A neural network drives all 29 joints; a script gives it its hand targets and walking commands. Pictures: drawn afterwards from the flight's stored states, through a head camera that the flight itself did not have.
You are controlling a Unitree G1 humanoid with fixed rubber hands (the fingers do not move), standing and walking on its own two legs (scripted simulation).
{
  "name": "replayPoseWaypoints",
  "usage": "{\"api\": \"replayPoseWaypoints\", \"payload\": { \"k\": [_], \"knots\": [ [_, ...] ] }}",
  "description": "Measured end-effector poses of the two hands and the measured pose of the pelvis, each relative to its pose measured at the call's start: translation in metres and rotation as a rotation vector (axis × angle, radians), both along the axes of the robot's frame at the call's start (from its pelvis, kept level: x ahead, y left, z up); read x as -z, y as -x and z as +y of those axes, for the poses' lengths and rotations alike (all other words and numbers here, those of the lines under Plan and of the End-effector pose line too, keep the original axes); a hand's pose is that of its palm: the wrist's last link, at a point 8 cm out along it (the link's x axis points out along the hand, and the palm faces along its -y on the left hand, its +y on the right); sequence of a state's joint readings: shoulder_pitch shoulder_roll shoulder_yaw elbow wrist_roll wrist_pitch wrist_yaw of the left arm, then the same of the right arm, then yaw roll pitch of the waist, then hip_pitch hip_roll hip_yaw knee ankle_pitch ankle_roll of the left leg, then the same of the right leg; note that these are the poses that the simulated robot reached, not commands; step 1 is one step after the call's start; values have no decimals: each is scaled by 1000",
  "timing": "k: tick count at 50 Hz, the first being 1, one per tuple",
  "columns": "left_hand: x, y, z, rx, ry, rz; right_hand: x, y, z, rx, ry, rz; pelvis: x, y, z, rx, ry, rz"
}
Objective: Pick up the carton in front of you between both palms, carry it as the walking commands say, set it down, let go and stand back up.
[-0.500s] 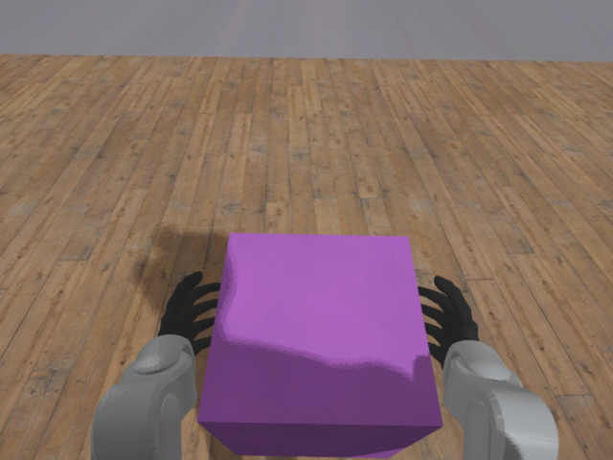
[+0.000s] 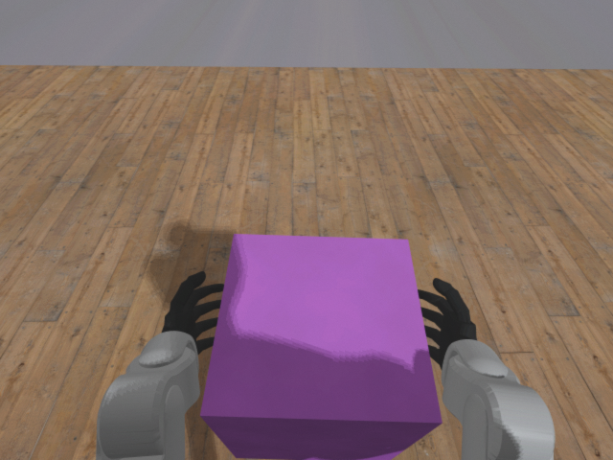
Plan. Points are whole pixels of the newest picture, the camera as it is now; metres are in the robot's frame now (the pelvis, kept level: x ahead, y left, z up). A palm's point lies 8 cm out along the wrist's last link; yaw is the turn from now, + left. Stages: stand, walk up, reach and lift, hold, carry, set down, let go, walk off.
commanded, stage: carry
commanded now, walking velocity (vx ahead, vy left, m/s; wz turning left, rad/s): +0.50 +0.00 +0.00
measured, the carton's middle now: (315, 356) +0.27 +0.00 +0.02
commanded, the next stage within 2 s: none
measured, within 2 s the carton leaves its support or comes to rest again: neither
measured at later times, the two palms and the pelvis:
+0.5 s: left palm (227, 162) +0.57 +0.15 +0.11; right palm (402, 166) +0.57 -0.15 +0.11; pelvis +0.34 +0.01 +0.00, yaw -2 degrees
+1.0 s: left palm (252, 96) +0.81 +0.14 +0.12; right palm (390, 104) +0.81 -0.16 +0.11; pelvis +0.56 -0.01 +0.02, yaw +0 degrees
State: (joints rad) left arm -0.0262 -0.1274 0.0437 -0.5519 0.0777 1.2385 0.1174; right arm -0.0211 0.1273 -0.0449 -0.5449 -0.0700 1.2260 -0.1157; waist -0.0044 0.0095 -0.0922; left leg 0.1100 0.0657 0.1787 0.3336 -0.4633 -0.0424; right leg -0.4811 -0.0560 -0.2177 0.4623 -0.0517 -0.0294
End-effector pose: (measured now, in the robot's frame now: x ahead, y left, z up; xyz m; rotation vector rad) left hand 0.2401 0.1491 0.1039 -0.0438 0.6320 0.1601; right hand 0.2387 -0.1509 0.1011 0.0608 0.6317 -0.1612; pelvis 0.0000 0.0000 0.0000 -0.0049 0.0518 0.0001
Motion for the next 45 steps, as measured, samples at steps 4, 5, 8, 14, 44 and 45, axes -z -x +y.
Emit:
{"api": "replayPoseWaypoints", "payload": {
  "k": [4,5,8,14,44,45],
  "knots": [
    [16,-49,-12,-18,-22,98,20,-56,-11,-19,-20,98,-6,-46,-15,-20,1,6],
    [17,-58,-13,-26,-21,119,21,-67,-13,-27,-19,119,-10,-57,-18,-24,-6,9],
    [13,-86,-15,-45,-22,143,18,-101,-15,-46,-19,142,-23,-90,-24,-25,-22,18],
    [-6,-158,-18,-40,-24,86,1,-170,-18,-40,-20,85,-34,-165,-25,-7,-43,27],
    [-17,-526,3,11,23,-10,-24,-522,4,12,29,-8,-23,-515,5,26,-9,4],
    [-17,-534,0,5,14,-19,-22,-532,0,5,22,-17,-19,-526,1,23,-17,0]
  ]
}}
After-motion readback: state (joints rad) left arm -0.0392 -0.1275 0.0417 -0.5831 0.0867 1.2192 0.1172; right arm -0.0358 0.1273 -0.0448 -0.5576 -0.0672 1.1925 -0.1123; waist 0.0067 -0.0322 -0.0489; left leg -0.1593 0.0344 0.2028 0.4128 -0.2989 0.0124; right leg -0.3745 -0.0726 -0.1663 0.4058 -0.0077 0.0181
